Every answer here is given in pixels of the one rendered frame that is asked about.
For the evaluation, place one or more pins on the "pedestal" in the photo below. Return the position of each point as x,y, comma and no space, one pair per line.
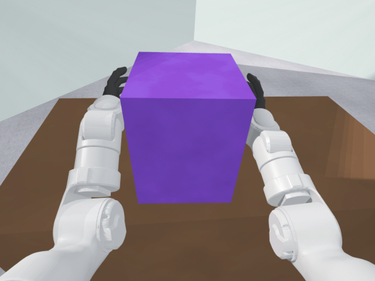
197,241

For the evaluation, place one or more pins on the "robot left hand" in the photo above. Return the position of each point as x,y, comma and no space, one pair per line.
115,81

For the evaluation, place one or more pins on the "carton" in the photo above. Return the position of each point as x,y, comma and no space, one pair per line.
187,118

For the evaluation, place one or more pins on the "left robot forearm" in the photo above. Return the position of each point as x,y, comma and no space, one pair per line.
95,172

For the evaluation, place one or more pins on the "robot left upper arm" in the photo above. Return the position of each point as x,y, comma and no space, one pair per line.
85,232

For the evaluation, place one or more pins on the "right robot forearm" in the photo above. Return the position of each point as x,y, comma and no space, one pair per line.
284,179

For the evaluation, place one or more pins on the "robot right upper arm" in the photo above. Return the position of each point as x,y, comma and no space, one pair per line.
308,236

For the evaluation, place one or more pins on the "robot right hand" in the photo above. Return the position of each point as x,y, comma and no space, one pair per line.
257,90

